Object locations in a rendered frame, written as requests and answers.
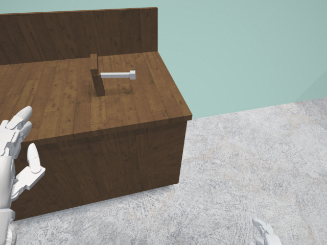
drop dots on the robot right hand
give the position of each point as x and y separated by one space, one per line
266 232

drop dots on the robot left forearm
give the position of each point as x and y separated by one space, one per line
7 232

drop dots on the tap lever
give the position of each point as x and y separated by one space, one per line
131 75

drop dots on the counter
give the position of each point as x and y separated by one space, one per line
97 138

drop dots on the robot left hand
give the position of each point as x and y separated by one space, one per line
12 134

